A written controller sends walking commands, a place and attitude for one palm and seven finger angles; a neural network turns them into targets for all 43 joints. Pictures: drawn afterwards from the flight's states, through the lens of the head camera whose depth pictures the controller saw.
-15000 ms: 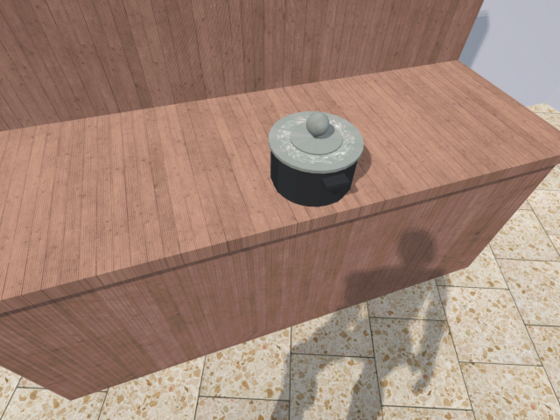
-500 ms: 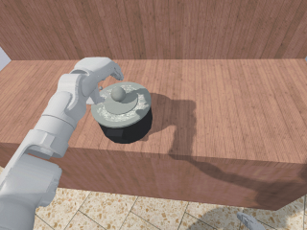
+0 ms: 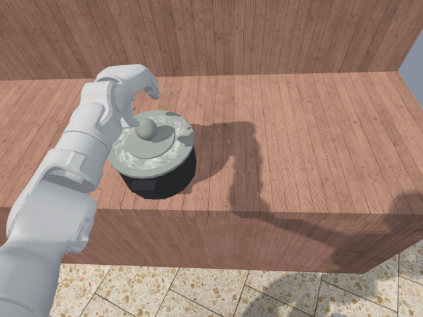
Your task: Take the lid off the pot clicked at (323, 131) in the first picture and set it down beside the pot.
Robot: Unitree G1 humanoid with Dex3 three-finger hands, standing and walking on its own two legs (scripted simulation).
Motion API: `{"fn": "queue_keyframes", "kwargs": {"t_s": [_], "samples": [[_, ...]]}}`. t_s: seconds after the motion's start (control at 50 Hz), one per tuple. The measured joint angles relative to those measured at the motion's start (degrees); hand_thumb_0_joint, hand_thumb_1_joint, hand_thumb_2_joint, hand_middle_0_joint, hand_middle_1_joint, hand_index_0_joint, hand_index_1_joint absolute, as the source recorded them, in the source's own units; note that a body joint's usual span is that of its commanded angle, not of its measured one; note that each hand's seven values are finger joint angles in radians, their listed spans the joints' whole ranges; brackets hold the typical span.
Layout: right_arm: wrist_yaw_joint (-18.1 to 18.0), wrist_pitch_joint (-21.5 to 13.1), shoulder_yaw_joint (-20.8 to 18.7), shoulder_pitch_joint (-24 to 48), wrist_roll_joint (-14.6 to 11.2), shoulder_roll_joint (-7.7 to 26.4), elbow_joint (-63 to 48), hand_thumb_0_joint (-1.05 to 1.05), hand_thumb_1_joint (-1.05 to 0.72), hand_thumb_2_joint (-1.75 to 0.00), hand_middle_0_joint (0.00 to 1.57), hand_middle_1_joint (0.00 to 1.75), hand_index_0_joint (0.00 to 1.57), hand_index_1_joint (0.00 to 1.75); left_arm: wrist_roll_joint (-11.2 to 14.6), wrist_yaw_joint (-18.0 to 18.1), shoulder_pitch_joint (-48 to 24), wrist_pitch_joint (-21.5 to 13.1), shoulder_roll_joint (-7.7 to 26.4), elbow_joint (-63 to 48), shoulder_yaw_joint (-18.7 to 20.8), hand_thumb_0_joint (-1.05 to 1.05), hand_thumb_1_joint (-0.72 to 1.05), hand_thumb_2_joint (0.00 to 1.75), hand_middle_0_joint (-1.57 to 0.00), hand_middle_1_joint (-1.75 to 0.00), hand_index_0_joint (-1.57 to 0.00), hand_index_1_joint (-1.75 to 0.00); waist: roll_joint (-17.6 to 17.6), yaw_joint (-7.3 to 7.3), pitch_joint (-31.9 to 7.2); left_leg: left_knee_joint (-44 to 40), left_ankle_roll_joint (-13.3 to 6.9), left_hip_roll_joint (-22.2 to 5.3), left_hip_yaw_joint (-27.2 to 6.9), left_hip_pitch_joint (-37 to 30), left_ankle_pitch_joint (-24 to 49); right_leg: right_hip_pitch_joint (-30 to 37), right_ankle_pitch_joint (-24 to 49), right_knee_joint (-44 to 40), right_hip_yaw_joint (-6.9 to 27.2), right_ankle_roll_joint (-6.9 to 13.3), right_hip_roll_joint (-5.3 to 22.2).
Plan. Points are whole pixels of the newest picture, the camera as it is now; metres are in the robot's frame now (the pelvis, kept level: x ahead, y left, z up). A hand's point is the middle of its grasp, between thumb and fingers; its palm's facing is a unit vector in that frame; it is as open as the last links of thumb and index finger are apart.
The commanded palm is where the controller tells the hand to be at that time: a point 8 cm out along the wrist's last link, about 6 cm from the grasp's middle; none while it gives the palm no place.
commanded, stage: move the open hand above the knob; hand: left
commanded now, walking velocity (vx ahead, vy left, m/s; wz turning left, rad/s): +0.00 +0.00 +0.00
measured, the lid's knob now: (146, 129) +0.50 +0.13 +0.06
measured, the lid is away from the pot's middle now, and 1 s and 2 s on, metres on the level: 0.00 0.00 0.00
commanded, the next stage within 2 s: lower the open fingers around the knob in 0.46 s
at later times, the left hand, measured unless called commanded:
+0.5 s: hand (130, 109) +0.47 +0.13 +0.15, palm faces -0.31 +0.01 -0.95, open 10.4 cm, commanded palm +0.47 +0.12 +0.21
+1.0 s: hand (134, 118) +0.47 +0.13 +0.12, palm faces -0.32 +0.00 -0.95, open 10.4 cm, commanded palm +0.46 +0.13 +0.18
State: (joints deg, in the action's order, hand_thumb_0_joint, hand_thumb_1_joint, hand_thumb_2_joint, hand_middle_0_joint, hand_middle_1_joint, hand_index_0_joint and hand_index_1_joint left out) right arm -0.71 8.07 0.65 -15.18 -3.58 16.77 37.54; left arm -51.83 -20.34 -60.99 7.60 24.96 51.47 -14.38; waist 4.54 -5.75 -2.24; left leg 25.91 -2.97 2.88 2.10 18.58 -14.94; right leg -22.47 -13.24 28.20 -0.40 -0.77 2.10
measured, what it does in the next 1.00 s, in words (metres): stands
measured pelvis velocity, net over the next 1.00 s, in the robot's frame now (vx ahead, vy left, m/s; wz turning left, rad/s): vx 0.00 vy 0.00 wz -0.01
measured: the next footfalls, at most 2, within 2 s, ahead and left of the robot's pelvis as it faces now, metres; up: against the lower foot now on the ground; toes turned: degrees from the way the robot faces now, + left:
none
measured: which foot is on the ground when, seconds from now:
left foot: down 0.00-1.00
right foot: down 0.00-1.00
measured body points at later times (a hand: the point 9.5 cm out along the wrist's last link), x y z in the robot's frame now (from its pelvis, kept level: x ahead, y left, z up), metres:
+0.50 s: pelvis +0.00 +0.00 +0.00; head +0.04 -0.03 +0.45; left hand +0.49 +0.13 +0.20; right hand +0.10 -0.25 -0.14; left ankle -0.03 +0.09 -0.74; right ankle +0.00 -0.13 -0.74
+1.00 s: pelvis +0.00 +0.00 +0.00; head +0.04 -0.04 +0.45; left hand +0.48 +0.13 +0.18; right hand +0.08 -0.26 -0.14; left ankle -0.03 +0.09 -0.74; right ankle +0.00 -0.13 -0.74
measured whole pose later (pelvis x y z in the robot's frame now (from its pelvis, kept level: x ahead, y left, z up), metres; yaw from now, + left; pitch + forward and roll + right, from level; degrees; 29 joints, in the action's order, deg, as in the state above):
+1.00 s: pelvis +0.00 +0.00 +0.00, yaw +0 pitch +8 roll +1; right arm -1.2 8.1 0.7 -14.9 -3.6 16.1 37.5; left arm -52.2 -17.3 -58.1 7.2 24.1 51.5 -15.1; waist 4.1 -5.0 -2.6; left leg 26.2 -2.6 2.3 2.2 18.9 -14.9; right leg -22.7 -12.9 28.0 -0.3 -0.4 1.5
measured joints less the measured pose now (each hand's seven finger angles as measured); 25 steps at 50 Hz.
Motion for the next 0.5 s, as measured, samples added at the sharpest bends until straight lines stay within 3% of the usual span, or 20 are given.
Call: {"fn": "queue_keyframes", "kwargs": {"t_s": [0.12, 0.24, 0.36, 0.5], "samples": [[-0.29, -0.62, -0.51, -0.98, 0.24, -0.39, 0.02, 0.01, -0.91, -0.9, 0.2, 0.3, 0.2, 0.3, 0.02, 0.1, 0.94, -1.06, 0.52, -2.91, -0.03, 0.0, -0.31, 1.41, -0.82, -0.08, -0.82, -0.08, 0.15, 0.27, 0.03, -0.51, -0.12, 0.05, -0.13, -0.37, 0.16, 0.52, 0.2, -0.71, -0.11, -0.11, 0.05], [0.44, -0.15, -0.24, -0.17, 0.02, -0.55, 0.59, 0.01, -0.91, -0.9, 0.2, 0.3, 0.2, 0.3, 0.25, 0.35, -0.27, 0.62, -0.76, -0.88, -1.93, 0.0, -0.31, 1.41, -0.82, -0.08, -0.81, -0.08, -0.19, 0.89, -0.37, -0.17, -0.12, 0.21, -0.24, 0.1, 0.04, 0.06, -0.04, -0.25, -0.22, -0.13, 0.22], [0.23, -0.82, -0.36, 0.65, 0.34, -0.62, -0.07, 0.01, -0.91, -0.9, 0.2, 0.3, 0.2, 0.3, 0.34, 0.58, 1.92, -0.77, -1.15, -4.71, -1.21, 0.0, -0.31, 1.41, -0.82, -0.08, -0.82, -0.08, 0.39, 1.15, -0.68, -0.41, -0.24, 0.33, -0.4, -0.61, 0.08, 0.85, -0.06, -0.54, -0.36, -0.25, 0.34], [0.26, -0.48, 0.35, 2.25, -0.1, -0.93, -0.51, 0.01, -0.91, -0.9, 0.2, 0.3, 0.2, 0.3, 0.12, 0.53, -0.61, 2.12, -1.4, -0.6, -2.65, 0.0, -0.31, 1.41, -0.82, -0.08, -0.82, -0.08, -0.44, 1.17, -0.29, 0.06, -0.07, 0.31, -0.4, 0.09, 0.13, 0.02, -0.13, 0.22, -0.35, -0.05, 0.33]]}}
